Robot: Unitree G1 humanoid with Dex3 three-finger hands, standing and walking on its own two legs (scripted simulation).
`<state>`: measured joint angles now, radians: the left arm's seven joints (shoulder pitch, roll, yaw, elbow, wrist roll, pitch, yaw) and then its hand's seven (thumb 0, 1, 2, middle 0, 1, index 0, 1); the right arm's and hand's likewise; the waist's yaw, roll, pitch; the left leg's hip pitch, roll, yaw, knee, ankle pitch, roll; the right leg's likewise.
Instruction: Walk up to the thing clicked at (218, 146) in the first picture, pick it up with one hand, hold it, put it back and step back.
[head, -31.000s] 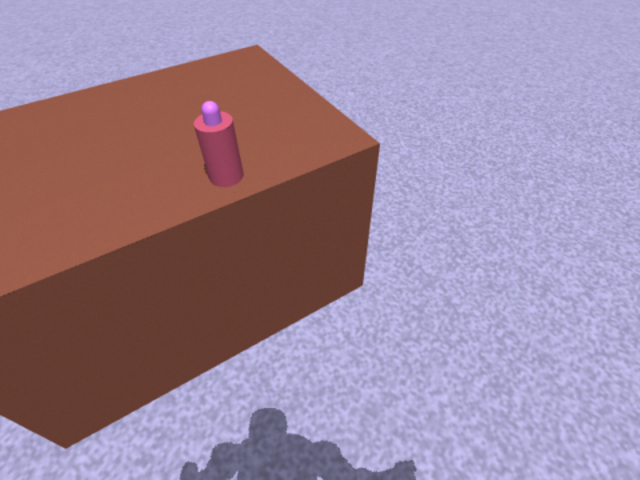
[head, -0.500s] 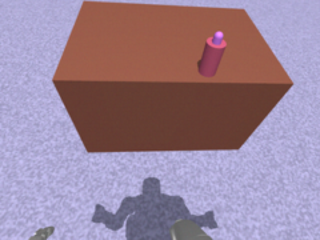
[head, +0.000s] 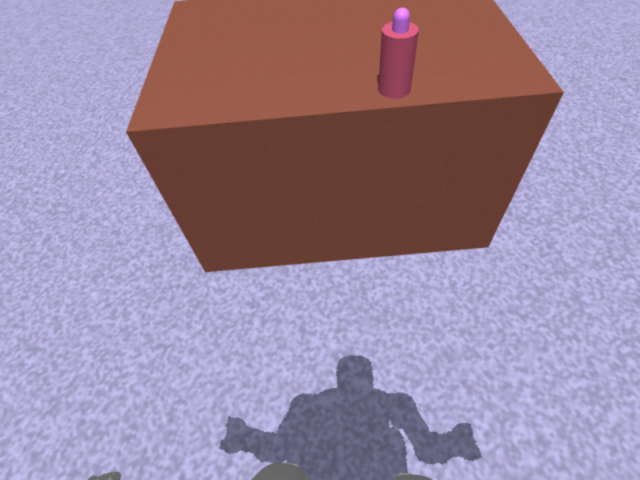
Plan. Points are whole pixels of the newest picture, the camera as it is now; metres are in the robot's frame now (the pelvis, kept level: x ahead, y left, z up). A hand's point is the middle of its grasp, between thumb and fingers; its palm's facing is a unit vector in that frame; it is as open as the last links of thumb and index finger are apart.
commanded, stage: step back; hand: right
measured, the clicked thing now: (398, 52) +0.99 -0.15 -0.02
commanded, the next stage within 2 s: stand in 1.30 s
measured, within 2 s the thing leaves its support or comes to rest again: neither
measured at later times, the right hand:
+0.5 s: hand out of the picture -0.02 -0.31 -0.14, palm faces -0.03 +0.92 -0.40, open 7.4 cm
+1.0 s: hand out of the picture -0.05 -0.29 -0.16, palm faces -0.01 +0.94 -0.33, open 7.4 cm
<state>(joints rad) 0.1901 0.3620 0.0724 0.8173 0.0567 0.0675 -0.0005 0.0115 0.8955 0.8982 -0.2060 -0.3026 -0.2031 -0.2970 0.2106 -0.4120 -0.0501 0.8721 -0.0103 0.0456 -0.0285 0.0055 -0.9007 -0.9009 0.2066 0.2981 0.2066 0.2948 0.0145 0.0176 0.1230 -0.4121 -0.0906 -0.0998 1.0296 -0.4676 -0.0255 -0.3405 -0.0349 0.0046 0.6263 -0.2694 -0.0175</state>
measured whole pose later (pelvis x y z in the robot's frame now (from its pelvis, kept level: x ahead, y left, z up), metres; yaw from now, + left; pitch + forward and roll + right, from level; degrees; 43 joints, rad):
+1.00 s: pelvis -0.11 -0.03 +0.00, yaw +0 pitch -2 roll -1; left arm 0.19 0.38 0.04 0.99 0.04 -0.04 0.00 0.01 0.90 0.90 -0.20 -0.30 -0.20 -0.30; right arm 0.21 -0.37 -0.05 1.00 -0.02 0.03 0.02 0.01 -0.90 -0.90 0.21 0.30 0.21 0.29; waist 0.00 0.04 0.06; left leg -0.31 0.01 -0.04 0.73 -0.43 -0.01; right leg -0.23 0.00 -0.04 0.59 -0.32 -0.01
